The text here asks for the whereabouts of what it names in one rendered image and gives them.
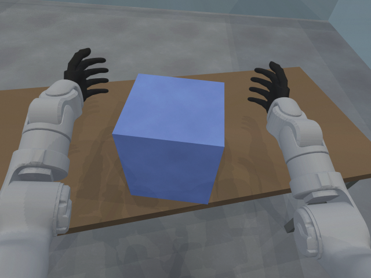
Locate robot right upper arm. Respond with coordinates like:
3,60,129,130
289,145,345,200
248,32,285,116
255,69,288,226
293,202,371,278

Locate robot left upper arm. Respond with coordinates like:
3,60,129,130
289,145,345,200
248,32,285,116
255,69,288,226
0,181,72,278

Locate robot left forearm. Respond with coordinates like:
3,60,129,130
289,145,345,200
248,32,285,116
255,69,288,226
0,79,83,206

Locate left robot hand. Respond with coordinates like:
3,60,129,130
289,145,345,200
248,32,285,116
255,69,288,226
64,48,109,101

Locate right robot hand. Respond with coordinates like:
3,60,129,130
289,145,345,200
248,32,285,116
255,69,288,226
248,61,290,113

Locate table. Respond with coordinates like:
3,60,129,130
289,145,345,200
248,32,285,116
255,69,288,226
0,67,371,236

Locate robot right forearm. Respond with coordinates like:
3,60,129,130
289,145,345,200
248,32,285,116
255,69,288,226
266,97,370,245

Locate carton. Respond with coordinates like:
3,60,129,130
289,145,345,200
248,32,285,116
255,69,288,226
112,74,224,204

